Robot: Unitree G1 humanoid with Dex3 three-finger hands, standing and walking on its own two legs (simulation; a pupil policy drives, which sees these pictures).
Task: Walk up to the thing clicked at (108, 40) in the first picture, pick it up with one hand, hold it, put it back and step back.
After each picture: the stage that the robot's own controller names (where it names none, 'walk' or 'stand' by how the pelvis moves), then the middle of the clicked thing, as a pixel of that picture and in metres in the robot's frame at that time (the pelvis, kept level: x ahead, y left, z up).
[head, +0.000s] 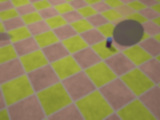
stand; (108, 42) +1.35 -0.32 -0.72
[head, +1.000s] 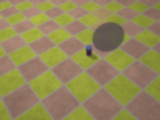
walk; (88, 50) +1.23 +0.01 -0.69
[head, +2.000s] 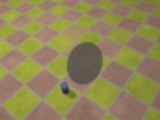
walk; (64, 88) +0.75 +0.22 -0.72
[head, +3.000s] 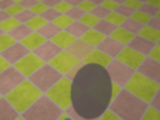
walk; out of the picture +0.43 +0.14 -0.71
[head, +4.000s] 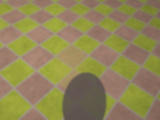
stand; out of the picture +0.29 +0.12 -0.71
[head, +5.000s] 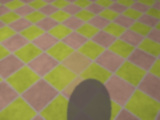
stand; out of the picture +0.27 +0.12 -0.72
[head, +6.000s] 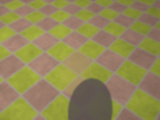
stand; out of the picture +0.27 +0.12 -0.72
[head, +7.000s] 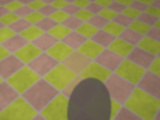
stand; out of the picture +0.28 +0.13 -0.73
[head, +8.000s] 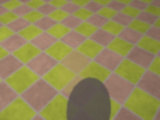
stand; out of the picture +0.27 +0.13 -0.73
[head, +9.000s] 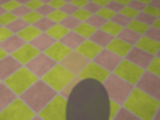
go down; out of the picture +0.26 +0.13 -0.73
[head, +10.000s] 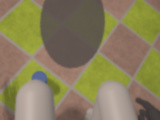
go down; (39, 80) +0.35 +0.15 -0.35
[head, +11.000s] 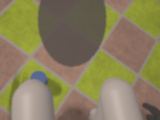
go down; (39, 80) +0.34 +0.16 -0.31
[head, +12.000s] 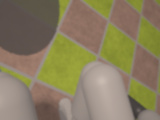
close in; out of the picture +0.34 +0.20 -0.22
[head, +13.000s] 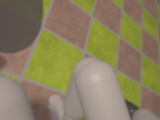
close; out of the picture +0.40 +0.20 -0.21
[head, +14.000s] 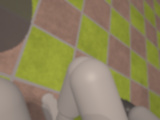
close; out of the picture +0.44 +0.21 -0.24
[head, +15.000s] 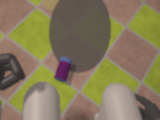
lift; (63, 69) +0.45 +0.09 -0.37
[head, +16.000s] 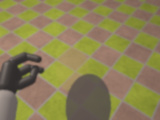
go down; out of the picture +0.36 -0.01 -0.69
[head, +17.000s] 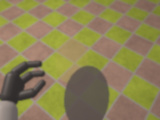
go down; out of the picture +0.35 -0.02 -0.70
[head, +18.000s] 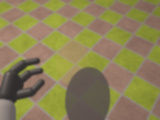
stand; out of the picture +0.33 -0.07 -0.69
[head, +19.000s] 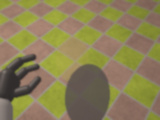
stand; out of the picture +0.33 -0.11 -0.69
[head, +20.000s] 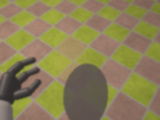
stand; out of the picture +0.32 -0.14 -0.70
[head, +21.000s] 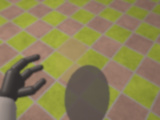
stand; out of the picture +0.30 -0.18 -0.69
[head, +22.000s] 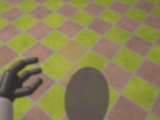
stand; out of the picture +0.29 -0.21 -0.70
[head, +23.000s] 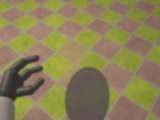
stand; out of the picture +0.28 -0.24 -0.70
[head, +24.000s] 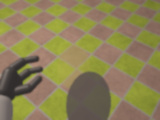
stand; out of the picture +0.26 -0.27 -0.71
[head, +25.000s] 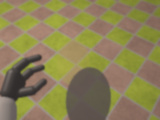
stand; out of the picture +0.25 -0.30 -0.69
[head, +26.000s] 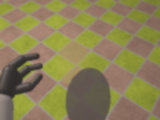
stand; out of the picture +0.25 -0.32 -0.70
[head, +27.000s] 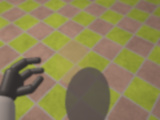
stand; out of the picture +0.23 -0.35 -0.70
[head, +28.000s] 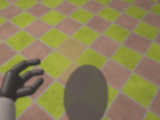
stand; out of the picture +0.23 -0.37 -0.70
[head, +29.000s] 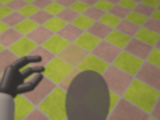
stand; out of the picture +0.22 -0.39 -0.71
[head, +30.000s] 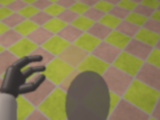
stand; out of the picture +0.21 -0.41 -0.70
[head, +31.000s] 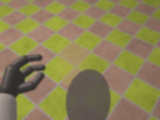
stand; out of the picture +0.21 -0.43 -0.70
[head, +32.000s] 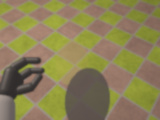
stand; out of the picture +0.20 -0.45 -0.70
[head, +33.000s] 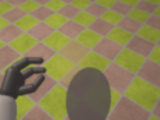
stand; out of the picture +0.19 -0.47 -0.69
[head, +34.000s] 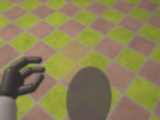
stand; out of the picture +0.18 -0.49 -0.69
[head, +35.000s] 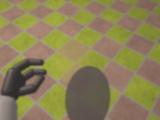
close; out of the picture +0.18 -0.49 -0.69
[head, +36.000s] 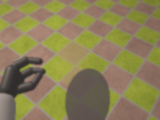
stand; out of the picture +0.18 -0.51 -0.70
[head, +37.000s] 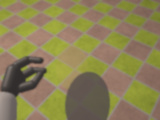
stand; out of the picture +0.18 -0.52 -0.71
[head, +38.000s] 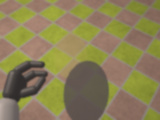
close; out of the picture +0.18 -0.53 -0.68
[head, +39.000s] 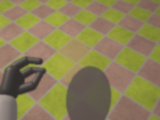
stand; out of the picture +0.16 -0.54 -0.70
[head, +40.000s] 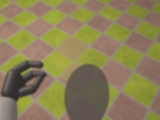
close; out of the picture +0.17 -0.55 -0.70
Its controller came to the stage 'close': yes
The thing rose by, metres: 0.01
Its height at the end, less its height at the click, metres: -0.02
